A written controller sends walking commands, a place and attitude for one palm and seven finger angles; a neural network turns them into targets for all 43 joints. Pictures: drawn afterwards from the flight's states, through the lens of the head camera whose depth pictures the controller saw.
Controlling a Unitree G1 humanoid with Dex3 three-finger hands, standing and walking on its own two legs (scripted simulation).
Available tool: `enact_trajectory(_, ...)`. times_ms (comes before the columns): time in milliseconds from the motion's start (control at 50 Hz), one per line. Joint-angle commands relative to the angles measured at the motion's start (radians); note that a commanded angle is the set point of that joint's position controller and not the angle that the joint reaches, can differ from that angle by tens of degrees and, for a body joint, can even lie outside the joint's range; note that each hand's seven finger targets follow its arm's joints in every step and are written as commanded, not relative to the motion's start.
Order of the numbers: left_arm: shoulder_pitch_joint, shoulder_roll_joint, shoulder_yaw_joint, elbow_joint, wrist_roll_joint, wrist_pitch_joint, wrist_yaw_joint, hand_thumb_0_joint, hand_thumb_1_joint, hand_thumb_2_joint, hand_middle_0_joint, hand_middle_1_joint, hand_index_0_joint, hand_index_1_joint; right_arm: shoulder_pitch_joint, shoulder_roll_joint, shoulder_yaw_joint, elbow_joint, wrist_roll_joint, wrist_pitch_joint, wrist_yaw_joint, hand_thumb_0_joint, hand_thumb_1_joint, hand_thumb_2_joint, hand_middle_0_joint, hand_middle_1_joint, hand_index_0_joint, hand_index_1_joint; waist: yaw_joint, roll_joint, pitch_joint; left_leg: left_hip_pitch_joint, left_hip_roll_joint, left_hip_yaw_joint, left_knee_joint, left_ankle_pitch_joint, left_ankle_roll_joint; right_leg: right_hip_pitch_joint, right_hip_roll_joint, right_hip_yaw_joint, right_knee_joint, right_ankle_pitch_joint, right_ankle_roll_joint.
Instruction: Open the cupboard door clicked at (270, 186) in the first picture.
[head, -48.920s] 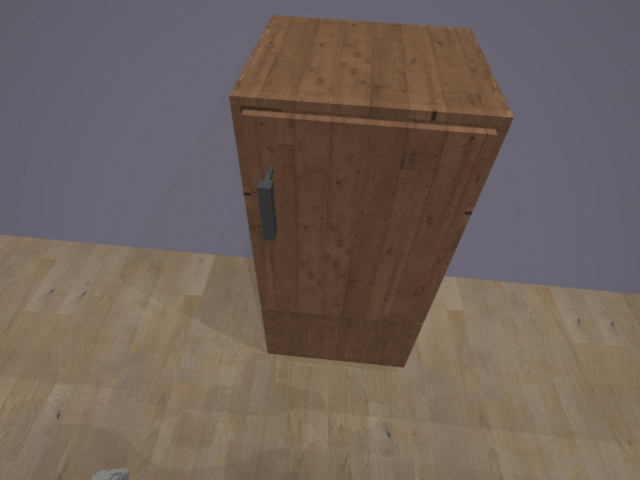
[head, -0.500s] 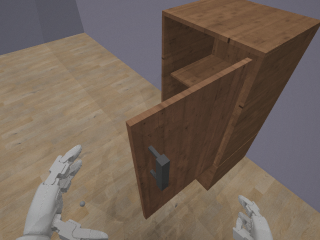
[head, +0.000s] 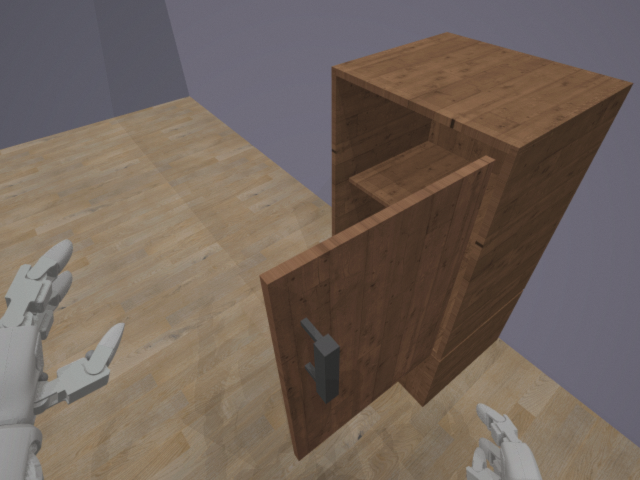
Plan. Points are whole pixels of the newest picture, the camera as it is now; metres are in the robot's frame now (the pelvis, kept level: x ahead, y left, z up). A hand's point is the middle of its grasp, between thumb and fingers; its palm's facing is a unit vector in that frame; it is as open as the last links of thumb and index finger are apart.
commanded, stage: draw the hand back to the body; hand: left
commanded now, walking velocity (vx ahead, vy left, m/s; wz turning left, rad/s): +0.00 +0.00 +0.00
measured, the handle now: (318, 359) +0.30 +0.05 -0.02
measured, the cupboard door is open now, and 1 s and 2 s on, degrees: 89 89 89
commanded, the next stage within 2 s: step back with the hand held close in 0.46 s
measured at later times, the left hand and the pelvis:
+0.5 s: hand (84, 343) +0.18 +0.24 +0.17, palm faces +0.45 -0.80 -0.40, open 7.4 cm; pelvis +0.00 -0.01 +0.01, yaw +0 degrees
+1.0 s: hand (55, 360) +0.17 +0.26 +0.17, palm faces +0.34 -0.78 -0.53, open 7.4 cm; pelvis -0.04 +0.01 +0.01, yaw -2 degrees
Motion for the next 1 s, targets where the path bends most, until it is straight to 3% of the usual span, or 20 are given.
enact_trajectory(0,-0.125,0.185,0.175,-0.193,-0.01,-0.084,0.02,0.0,0.795,0.855,-0.196,-0.3,-0.196,-0.3,-0.149,-0.1,-0.042,-0.137,-0.002,-0.066,-0.009,0.0,-0.9,-0.9,0.2,0.3,0.2,0.3,0.006,0.031,0.005,-0.021,0.005,0.018,-0.153,0.278,0.01,0.089,0.006,-0.005,-0.118,0.21,-0.025)
enact_trajectory(60,-0.166,0.222,0.228,-0.188,-0.014,-0.098,0.023,0.0,0.9,0.9,-0.2,-0.3,-0.2,-0.3,-0.162,-0.106,-0.047,-0.12,-0.004,-0.07,-0.008,0.0,-0.9,-0.9,0.2,0.3,0.2,0.3,0.013,0.022,0.004,-0.002,0.005,0.019,-0.173,0.273,0.011,0.114,0.007,-0.003,-0.144,0.208,-0.028)
enact_trajectory(80,-0.134,0.173,0.194,-0.154,-0.015,-0.098,0.017,0.0,0.9,0.9,-0.2,-0.3,-0.2,-0.3,-0.158,-0.1,-0.047,-0.115,-0.006,-0.069,-0.005,0.0,-0.9,-0.9,0.2,0.3,0.2,0.3,0.008,0.02,0.007,0.01,0.006,0.023,-0.178,0.288,0.012,0.114,0.005,-0.004,-0.143,0.217,-0.025)
enact_trajectory(120,-0.112,0.13,0.152,-0.117,-0.022,-0.09,0.003,0.0,0.9,0.9,-0.2,-0.3,-0.2,-0.3,-0.161,-0.104,-0.053,-0.11,-0.003,-0.06,0.003,0.0,-0.9,-0.9,0.2,0.3,0.2,0.3,0.002,-0.011,0.036,0.02,0.009,0.029,-0.186,0.28,0.016,0.104,0.007,-0.002,-0.163,0.213,-0.018)
enact_trajectory(180,-0.121,0.126,0.138,-0.105,-0.023,-0.088,-0.003,0.0,0.9,0.9,-0.2,-0.3,-0.2,-0.3,-0.171,-0.111,-0.059,-0.107,-0.004,-0.05,0.006,0.0,-0.9,-0.9,0.2,0.3,0.2,0.3,0.001,-0.026,0.045,0.026,0.009,0.03,-0.201,0.259,0.021,0.113,0.006,0.003,-0.183,0.196,-0.016)
enact_trajectory(220,-0.137,0.153,0.159,-0.133,-0.022,-0.095,0.0,0.0,0.9,0.9,-0.2,-0.3,-0.2,-0.3,-0.18,-0.112,-0.063,-0.108,-0.006,-0.049,0.004,0.0,-0.9,-0.9,0.2,0.3,0.2,0.3,0.007,-0.036,0.013,0.044,0.006,0.034,-0.206,0.238,0.025,0.125,0.006,0.01,-0.197,0.174,-0.015)
enact_trajectory(260,-0.159,0.194,0.19,-0.16,-0.016,-0.102,0.007,0.0,0.9,0.9,-0.2,-0.3,-0.2,-0.3,-0.189,-0.112,-0.061,-0.103,-0.01,-0.054,-0.001,0.0,-0.9,-0.9,0.2,0.3,0.2,0.3,0.013,-0.006,0.0,0.052,0.002,0.035,-0.208,0.237,0.024,0.141,0.004,0.013,-0.205,0.172,-0.019)
enact_trajectory(320,-0.164,0.19,0.186,-0.192,-0.012,-0.108,0.012,0.0,0.9,0.9,-0.2,-0.3,-0.2,-0.3,-0.194,-0.1,-0.058,-0.101,-0.01,-0.064,-0.005,0.0,-0.9,-0.9,0.2,0.3,0.2,0.3,0.012,0.011,-0.015,0.068,-0.003,0.037,-0.21,0.247,0.024,0.147,0.005,0.016,-0.209,0.184,-0.019)
enact_trajectory(360,-0.177,0.21,0.197,-0.217,-0.006,-0.112,0.016,0.0,0.9,0.9,-0.2,-0.3,-0.2,-0.3,-0.192,-0.103,-0.056,-0.092,-0.012,-0.073,-0.006,0.0,-0.9,-0.9,0.2,0.3,0.2,0.3,0.014,0.068,-0.024,0.075,-0.006,0.037,-0.211,0.267,0.019,0.162,0.004,0.015,-0.209,0.209,-0.024)
enact_trajectory(480,-0.138,0.146,0.156,-0.111,-0.014,-0.098,0.005,0.0,0.9,0.9,-0.2,-0.3,-0.2,-0.3,-0.19,-0.101,-0.06,-0.079,-0.01,-0.067,-0.001,0.0,-0.9,-0.9,0.2,0.3,0.2,0.3,0.005,-0.019,0.057,0.07,0.002,0.038,-0.223,0.28,0.02,0.131,0.011,0.011,-0.225,0.212,-0.016)
enact_trajectory(540,-0.146,0.154,0.163,-0.111,-0.015,-0.1,0.0,0.0,0.9,0.9,-0.2,-0.3,-0.2,-0.3,-0.192,-0.105,-0.065,-0.081,-0.011,-0.059,0.002,0.0,-0.9,-0.9,0.2,0.3,0.2,0.3,0.008,-0.027,0.044,0.078,0.002,0.04,-0.229,0.276,0.023,0.137,0.011,0.011,-0.228,0.206,-0.013)
enact_trajectory(560,-0.213,0.2,0.199,-0.128,-0.016,-0.104,0.007,0.0,0.9,0.9,-0.2,-0.3,-0.2,-0.3,-0.197,-0.11,-0.066,-0.075,-0.011,-0.059,-0.001,0.0,-0.9,-0.9,0.2,0.3,0.2,0.3,0.008,-0.019,0.028,0.085,0.001,0.043,-0.228,0.275,0.023,0.147,0.009,0.016,-0.234,0.21,-0.015)
enact_trajectory(580,-0.29,0.295,0.3,-0.144,-0.007,-0.144,0.009,0.0,0.9,0.9,-0.2,-0.3,-0.2,-0.3,-0.178,-0.135,-0.07,-0.103,-0.005,-0.037,0.005,0.0,-0.9,-0.9,0.2,0.3,0.2,0.3,-0.042,-0.066,0.099,0.008,0.013,0.021,-0.192,0.209,0.035,0.039,-0.035,0.117,-0.294,0.247,-0.015)
enact_trajectory(600,-0.18,0.233,0.261,-0.054,-0.005,-0.147,0.001,0.0,0.9,0.9,-0.2,-0.3,-0.2,-0.3,-0.175,-0.119,-0.074,-0.084,-0.008,-0.017,0.007,0.0,-0.9,-0.9,0.2,0.3,0.2,0.3,-0.046,-0.12,0.068,0.031,0.007,0.019,-0.161,0.208,0.037,0.033,-0.058,0.12,-0.304,0.256,-0.02)
enact_trajectory(620,-0.147,0.205,0.226,-0.051,-0.001,-0.145,-0.006,0.0,0.9,0.9,-0.2,-0.3,-0.2,-0.3,-0.182,-0.121,-0.075,-0.09,-0.011,-0.004,0.012,0.0,-0.9,-0.9,0.2,0.3,0.2,0.3,-0.047,-0.137,0.061,0.043,0.004,0.022,-0.153,0.226,0.033,0.026,-0.064,0.126,-0.307,0.283,-0.022)
enact_trajectory(700,-0.071,0.197,0.215,-0.145,0.002,-0.168,0.0,0.0,0.9,0.9,-0.2,-0.3,-0.2,-0.3,-0.184,-0.133,-0.082,-0.118,-0.017,0.025,0.014,0.0,-0.9,-0.9,0.2,0.3,0.2,0.3,-0.047,0.003,-0.065,0.049,0.028,0.021,-0.184,0.418,0.023,0.116,-0.053,0.068,-0.195,0.461,-0.016)
enact_trajectory(780,0.005,0.239,0.264,-0.226,-0.002,-0.162,0.014,0.0,0.9,0.9,-0.2,-0.3,-0.2,-0.3,-0.186,-0.126,-0.091,-0.149,-0.013,0.054,0.012,0.0,-0.9,-0.9,0.2,0.3,0.2,0.3,-0.04,0.012,-0.173,0.03,0.045,0.011,-0.172,0.567,0.014,0.191,-0.04,0.049,-0.113,0.589,-0.009)
enact_trajectory(840,0.034,0.264,0.298,-0.252,-0.004,-0.163,0.023,0.0,0.9,0.9,-0.2,-0.3,-0.2,-0.3,-0.183,-0.121,-0.099,-0.165,-0.009,0.072,0.009,0.0,-0.9,-0.9,0.2,0.3,0.2,0.3,-0.045,-0.029,-0.183,-0.014,0.048,0.01,-0.159,0.547,0.013,0.194,-0.04,0.057,-0.092,0.622,-0.006)
enact_trajectory(860,0.045,0.281,0.318,-0.247,-0.005,-0.163,0.029,0.0,0.9,0.9,-0.2,-0.3,-0.2,-0.3,-0.187,-0.124,-0.102,-0.162,-0.009,0.076,0.005,0.0,-0.9,-0.9,0.2,0.3,0.2,0.3,-0.042,-0.005,-0.184,-0.035,0.048,0.002,-0.165,0.542,0.013,0.204,-0.044,0.055,-0.081,0.625,-0.008)
enact_trajectory(980,0.043,0.238,0.283,-0.209,-0.003,-0.167,0.034,0.0,0.9,0.9,-0.2,-0.3,-0.2,-0.3,-0.182,-0.13,-0.1,-0.166,-0.006,0.08,0.0,0.0,-0.9,-0.9,0.2,0.3,0.2,0.3,-0.049,0.032,-0.079,-0.186,0.075,-0.026,-0.228,0.316,0.034,0.162,-0.012,0.056,-0.067,0.405,0.006)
